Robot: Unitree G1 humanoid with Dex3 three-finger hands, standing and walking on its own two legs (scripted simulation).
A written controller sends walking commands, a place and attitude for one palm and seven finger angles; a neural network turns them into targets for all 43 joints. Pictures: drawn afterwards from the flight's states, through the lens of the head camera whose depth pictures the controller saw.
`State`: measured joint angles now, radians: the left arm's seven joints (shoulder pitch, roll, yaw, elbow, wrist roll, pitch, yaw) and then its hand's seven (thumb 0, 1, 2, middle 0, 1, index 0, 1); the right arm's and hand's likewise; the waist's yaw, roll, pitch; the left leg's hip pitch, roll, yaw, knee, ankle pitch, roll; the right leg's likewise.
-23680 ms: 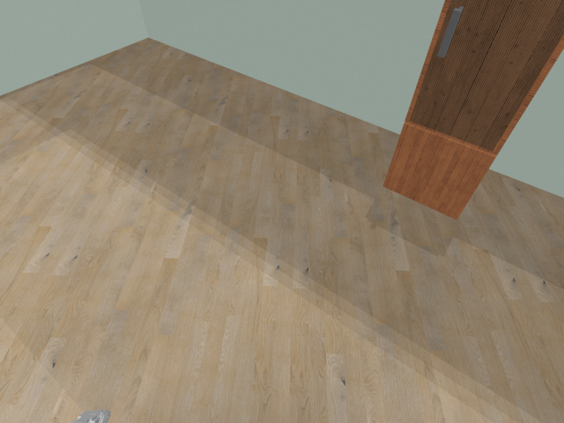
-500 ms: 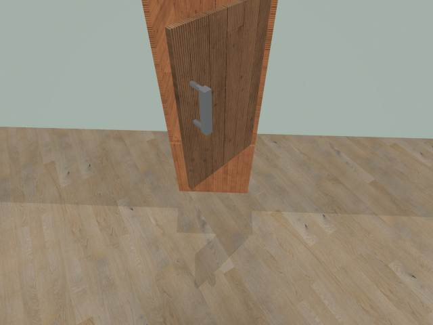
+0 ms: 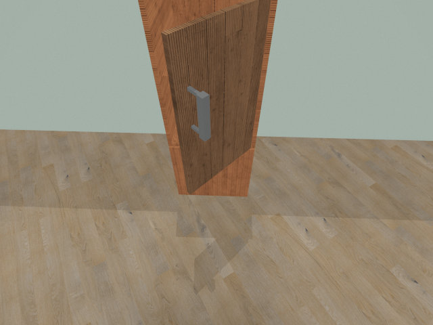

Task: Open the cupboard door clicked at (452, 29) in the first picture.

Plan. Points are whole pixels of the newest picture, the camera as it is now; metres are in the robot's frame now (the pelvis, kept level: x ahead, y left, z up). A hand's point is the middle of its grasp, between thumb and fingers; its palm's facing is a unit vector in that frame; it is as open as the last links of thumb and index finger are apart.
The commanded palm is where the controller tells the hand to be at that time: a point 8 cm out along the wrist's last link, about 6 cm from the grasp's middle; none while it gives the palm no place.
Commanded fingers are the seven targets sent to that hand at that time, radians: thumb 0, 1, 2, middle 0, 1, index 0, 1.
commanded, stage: walk to a spot facing it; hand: left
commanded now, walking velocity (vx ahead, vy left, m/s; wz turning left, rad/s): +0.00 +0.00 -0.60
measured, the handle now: (198, 114) +0.61 +0.09 +0.02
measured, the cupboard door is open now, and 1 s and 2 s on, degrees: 46 46 46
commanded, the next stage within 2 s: none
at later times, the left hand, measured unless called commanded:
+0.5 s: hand out of the picture +0.05 +0.17 -0.17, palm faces -0.15 -0.94 -0.30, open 7.4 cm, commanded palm none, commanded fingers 0.00 0.90 0.90 -0.20 -0.30 -0.20 -0.30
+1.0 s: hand (147, 313) +0.17 +0.17 -0.18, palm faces -0.42 -0.87 -0.26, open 7.4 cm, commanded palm none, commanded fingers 0.00 0.90 0.90 -0.20 -0.30 -0.20 -0.30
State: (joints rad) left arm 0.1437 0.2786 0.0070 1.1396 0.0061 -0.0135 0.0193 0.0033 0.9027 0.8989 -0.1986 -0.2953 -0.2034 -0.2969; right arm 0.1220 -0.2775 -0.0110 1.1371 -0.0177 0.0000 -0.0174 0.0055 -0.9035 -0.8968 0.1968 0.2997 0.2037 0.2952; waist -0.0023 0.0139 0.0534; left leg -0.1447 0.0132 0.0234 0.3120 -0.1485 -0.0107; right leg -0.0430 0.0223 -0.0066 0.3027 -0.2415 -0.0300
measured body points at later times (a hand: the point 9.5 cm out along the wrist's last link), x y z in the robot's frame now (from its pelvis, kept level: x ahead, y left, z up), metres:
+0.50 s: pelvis -0.02 -0.03 -0.01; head +0.03 -0.07 +0.43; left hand +0.06 +0.22 -0.15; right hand -0.02 -0.29 -0.18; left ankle -0.02 +0.13 -0.68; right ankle -0.05 -0.09 -0.75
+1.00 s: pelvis -0.01 +0.01 -0.01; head +0.06 -0.01 +0.43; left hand +0.20 +0.21 -0.16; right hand -0.04 -0.27 -0.14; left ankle +0.05 +0.15 -0.75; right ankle -0.07 -0.11 -0.69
